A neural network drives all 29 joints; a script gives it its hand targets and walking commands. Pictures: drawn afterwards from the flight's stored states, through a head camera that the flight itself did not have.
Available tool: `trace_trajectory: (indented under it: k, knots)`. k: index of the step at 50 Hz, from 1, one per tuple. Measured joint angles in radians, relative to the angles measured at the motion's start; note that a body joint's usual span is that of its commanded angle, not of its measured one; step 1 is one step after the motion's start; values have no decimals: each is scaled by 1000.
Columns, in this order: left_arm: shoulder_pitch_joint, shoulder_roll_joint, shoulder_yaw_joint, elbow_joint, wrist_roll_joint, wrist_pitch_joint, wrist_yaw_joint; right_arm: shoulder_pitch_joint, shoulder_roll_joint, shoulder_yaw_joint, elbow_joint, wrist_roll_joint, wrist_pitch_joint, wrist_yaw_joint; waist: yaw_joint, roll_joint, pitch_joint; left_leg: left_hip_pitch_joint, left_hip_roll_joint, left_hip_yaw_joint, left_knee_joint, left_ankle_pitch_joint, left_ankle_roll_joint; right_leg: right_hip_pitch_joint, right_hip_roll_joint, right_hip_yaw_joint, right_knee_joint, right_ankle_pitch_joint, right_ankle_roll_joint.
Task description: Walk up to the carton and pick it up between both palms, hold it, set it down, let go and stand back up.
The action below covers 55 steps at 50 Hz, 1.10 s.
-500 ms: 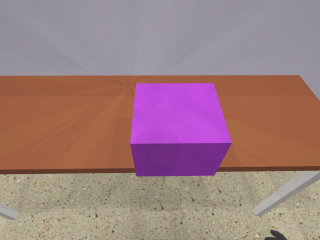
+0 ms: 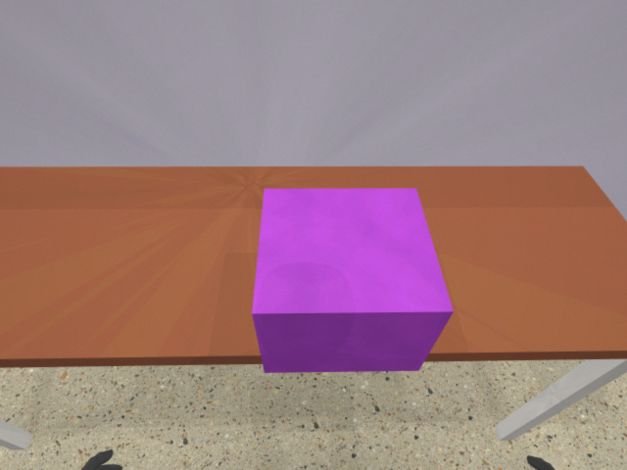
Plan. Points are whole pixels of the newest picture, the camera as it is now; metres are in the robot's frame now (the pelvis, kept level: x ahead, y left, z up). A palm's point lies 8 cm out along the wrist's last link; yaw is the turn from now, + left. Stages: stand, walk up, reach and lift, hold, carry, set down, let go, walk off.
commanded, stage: walk up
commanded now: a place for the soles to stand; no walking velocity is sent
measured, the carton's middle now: (341, 279) +0.37 -0.04 +0.01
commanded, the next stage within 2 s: reach and lift in 0.58 s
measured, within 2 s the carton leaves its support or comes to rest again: neither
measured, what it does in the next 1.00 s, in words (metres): stands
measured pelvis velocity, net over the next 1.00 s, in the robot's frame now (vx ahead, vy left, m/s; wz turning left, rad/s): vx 0.00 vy -0.03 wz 0.03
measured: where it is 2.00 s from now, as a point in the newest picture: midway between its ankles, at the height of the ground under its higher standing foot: outside the picture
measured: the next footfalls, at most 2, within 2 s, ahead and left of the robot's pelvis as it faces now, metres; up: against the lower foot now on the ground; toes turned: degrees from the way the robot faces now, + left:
none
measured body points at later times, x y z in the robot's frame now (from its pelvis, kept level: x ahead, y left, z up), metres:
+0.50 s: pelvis +0.01 -0.01 +0.00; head +0.01 -0.02 +0.45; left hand +0.10 +0.30 -0.12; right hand +0.09 -0.33 -0.12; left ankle -0.03 +0.09 -0.75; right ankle +0.00 -0.12 -0.75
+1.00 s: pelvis +0.00 -0.03 -0.02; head +0.01 +0.00 +0.43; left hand +0.17 +0.26 -0.10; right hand +0.15 -0.32 -0.09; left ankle -0.03 +0.09 -0.75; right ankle +0.00 -0.12 -0.75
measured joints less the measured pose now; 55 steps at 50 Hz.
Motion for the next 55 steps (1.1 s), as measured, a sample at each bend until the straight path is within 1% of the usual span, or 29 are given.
trace_trajectory:
  k: [15, 31, 32, 33, 34, 36, 37, 38, 40, 43, 46, 49, 51, 55]
  knots:
    - [4, -7, 3, 32, 5, 0, 1, -4, 8, -2, 18, -2, 6, 0, 3, 10, 2, 17, 13, -14, -29, 12, -14, 25, 13, -12, -40, 15, -11]
    - [17, -4, 10, 34, 7, -3, 1, 7, 7, -4, 22, -8, 8, -2, 5, 14, -8, 24, 22, -25, -41, 15, -24, 36, 21, -18, -57, 17, -20]
    - [18, -3, 15, 16, 8, 19, 1, 6, 9, -11, 23, -16, 0, 1, 6, 14, -12, 9, 23, -25, -27, 9, -29, 23, 21, -19, -46, 12, -20]
    - [13, -1, 28, -43, 6, 91, 3, -7, 14, -31, 22, -38, -22, 11, 6, 10, -12, -34, 26, -23, 25, -12, -37, -19, 20, -21, 2, -6, -21]
    - [-2, 2, 38, -114, -3, 174, 11, -30, 18, -52, 12, -58, -38, 27, 3, 6, 5, -76, 28, -25, 90, -38, -38, -56, 19, -25, 60, -29, -23]
    - [-51, 2, 58, -253, -12, 318, 22, -83, 25, -82, -35, -76, -48, 58, -3, -2, 54, -142, 34, -30, 205, -85, -26, -114, 18, -36, 159, -75, -28]
    - [-79, -2, 67, -319, -8, 375, 22, -109, 27, -91, -65, -74, -48, 68, -6, -6, 80, -167, 38, -34, 249, -102, -35, -137, 19, -42, 200, -90, -30]
    - [-103, -9, 75, -385, 0, 425, 19, -131, 29, -95, -96, -67, -48, 74, -9, -10, 102, -186, 40, -38, 284, -117, -35, -154, 19, -47, 232, -100, -32]
    - [-133, -30, 90, -511, 25, 497, 3, -158, 34, -87, -153, -37, -50, 73, -14, -20, 133, -208, 46, -45, 325, -134, -37, -171, 21, -57, 267, -116, -37]
    - [-110, -72, 124, -663, 71, 542, -29, -145, 44, -42, -214, 24, -61, 58, -21, -38, 141, -197, 56, -50, 336, -145, -45, -156, 30, -64, 267, -121, -41]
    - [-24, -94, 152, -753, 98, 549, -44, -72, 58, -14, -269, 59, -74, 34, -23, -55, 109, -157, 61, -56, 311, -144, -52, -117, 39, -63, 241, -117, -43]
    - [61, -83, 171, -778, 102, 547, -41, 18, 66, -17, -312, 68, -73, 15, -15, -68, 70, -109, 59, -60, 276, -139, -54, -72, 40, -63, 212, -116, -44]
    - [99, -61, 175, -775, 96, 546, -34, 69, 70, -26, -338, 66, -63, 8, -1, -71, 57, -81, 56, -59, 254, -130, -53, -45, 38, -62, 195, -110, -44]
    - [141, -18, 162, -780, 66, 543, -16, 132, 81, -42, -413, 52, -33, 12, 28, -64, 56, -49, 51, -55, 222, -107, -48, -12, 35, -58, 159, -85, -40]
